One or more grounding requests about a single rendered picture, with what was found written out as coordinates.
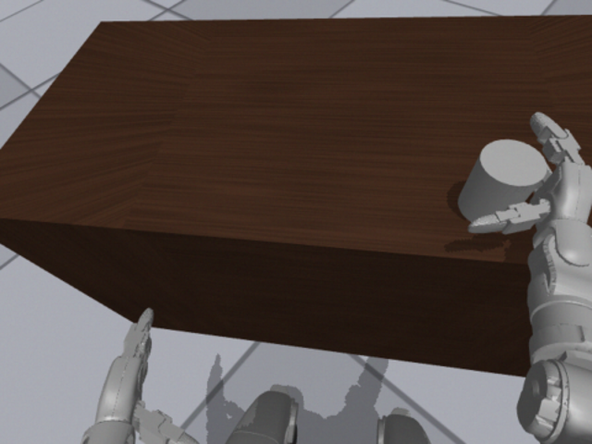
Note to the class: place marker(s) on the right robot hand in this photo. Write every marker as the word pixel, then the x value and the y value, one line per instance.
pixel 564 194

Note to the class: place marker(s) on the right robot arm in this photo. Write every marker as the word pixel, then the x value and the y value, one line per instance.
pixel 556 402

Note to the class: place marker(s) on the can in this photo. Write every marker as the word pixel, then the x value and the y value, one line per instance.
pixel 506 172

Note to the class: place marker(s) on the left robot hand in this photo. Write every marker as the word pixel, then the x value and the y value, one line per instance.
pixel 121 397

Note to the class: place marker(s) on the left robot arm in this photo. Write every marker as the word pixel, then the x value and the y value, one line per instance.
pixel 109 432

